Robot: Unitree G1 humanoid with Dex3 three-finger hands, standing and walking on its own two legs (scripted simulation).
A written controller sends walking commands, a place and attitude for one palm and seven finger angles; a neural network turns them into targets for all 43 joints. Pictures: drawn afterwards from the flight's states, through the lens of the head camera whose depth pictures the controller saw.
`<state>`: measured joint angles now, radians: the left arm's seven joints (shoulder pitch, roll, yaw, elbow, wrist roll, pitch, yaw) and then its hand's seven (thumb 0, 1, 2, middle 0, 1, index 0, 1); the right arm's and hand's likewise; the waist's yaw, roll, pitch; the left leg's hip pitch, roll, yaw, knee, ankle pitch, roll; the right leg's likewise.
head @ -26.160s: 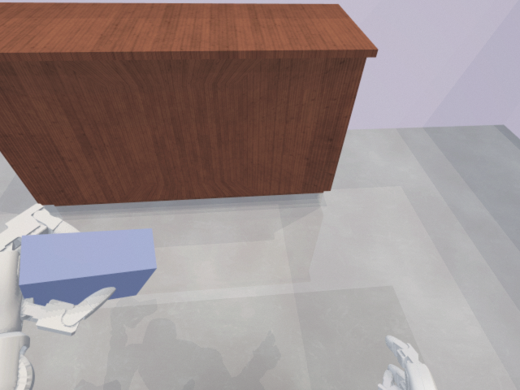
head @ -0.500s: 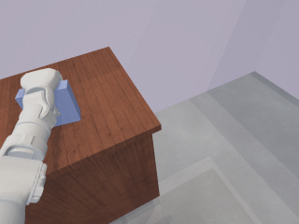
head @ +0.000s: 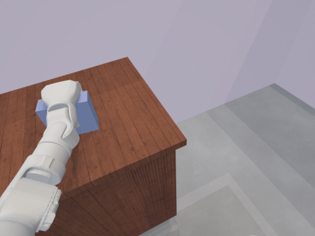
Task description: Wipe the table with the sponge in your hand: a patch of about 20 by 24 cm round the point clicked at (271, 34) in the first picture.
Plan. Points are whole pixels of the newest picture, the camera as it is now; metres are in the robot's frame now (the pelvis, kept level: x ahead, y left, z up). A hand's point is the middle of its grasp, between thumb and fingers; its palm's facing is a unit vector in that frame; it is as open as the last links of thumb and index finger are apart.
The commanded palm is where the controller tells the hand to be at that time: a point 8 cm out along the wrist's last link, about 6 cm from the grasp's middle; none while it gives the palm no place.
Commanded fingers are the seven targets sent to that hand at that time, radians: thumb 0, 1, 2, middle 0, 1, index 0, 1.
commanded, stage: wipe back along the third lane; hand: left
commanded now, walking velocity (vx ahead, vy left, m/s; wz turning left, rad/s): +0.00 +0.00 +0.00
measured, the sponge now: (73, 121) +0.41 +0.27 +0.09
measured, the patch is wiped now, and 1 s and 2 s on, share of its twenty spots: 0.95 0.95 0.95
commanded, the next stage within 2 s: slide back across to the middle lane in 1.28 s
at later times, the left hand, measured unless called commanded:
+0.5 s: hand (69, 114) +0.39 +0.25 +0.13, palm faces +0.11 -0.02 -0.99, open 9.3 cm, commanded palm +0.33 +0.23 +0.15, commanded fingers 0.00 0.10 1.30 -1.20 -1.60 -1.20 -1.60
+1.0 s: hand (75, 131) +0.33 +0.21 +0.14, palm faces +0.20 -0.09 -0.98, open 9.2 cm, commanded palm +0.28 +0.20 +0.15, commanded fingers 0.00 0.10 1.30 -1.20 -1.60 -1.20 -1.60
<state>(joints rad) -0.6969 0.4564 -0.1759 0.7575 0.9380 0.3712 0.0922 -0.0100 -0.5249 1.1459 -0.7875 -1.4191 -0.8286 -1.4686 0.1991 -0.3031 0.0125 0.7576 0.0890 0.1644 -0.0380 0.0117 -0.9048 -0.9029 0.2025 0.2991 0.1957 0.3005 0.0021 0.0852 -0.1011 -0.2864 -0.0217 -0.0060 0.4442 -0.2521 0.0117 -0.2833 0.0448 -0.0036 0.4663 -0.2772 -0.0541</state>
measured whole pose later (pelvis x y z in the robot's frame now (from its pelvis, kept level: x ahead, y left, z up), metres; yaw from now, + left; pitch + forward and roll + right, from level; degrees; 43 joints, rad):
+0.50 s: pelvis +0.03 +0.03 +0.00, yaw +1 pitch +3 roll +0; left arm -0.49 0.35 -0.35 0.26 0.97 0.71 0.02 0.00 -0.43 1.07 -0.74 -1.44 -0.78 -1.48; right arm 0.01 -0.27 0.07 0.64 0.08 0.19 0.03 0.01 -0.90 -0.90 0.20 0.30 0.20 0.30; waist 0.07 0.09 -0.10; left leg -0.22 -0.07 0.00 0.47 -0.31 0.06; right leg -0.21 0.00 0.00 0.49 -0.33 -0.01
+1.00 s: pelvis +0.01 +0.01 +0.00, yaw -1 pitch +0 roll +1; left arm -0.23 0.37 -0.33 -0.09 0.96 0.74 0.05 0.04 -0.42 1.06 -0.72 -1.45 -0.79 -1.48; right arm 0.01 -0.28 0.07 0.63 0.09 0.22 0.06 0.01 -0.90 -0.90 0.20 0.30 0.19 0.30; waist 0.08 0.11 -0.07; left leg -0.18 -0.05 0.01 0.49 -0.31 0.03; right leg -0.19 0.02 0.01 0.54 -0.35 -0.04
